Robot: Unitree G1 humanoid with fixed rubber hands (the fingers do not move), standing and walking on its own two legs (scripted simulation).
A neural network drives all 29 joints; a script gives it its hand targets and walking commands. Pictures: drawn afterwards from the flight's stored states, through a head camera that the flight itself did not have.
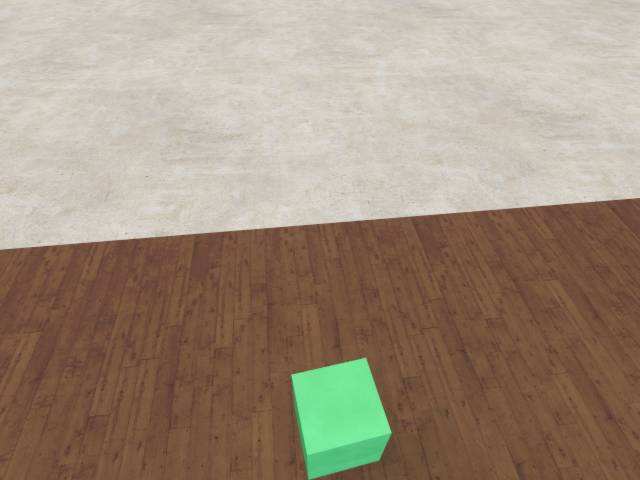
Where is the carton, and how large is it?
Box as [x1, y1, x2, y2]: [291, 358, 391, 479]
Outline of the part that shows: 365,358 291,375 295,411 308,479 379,459 391,432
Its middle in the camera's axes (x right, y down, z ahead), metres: +0.04 +0.50 +1.07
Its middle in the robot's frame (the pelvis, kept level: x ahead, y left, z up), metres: +0.43 -0.03 -0.65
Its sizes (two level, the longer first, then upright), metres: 0.210 0.200 0.250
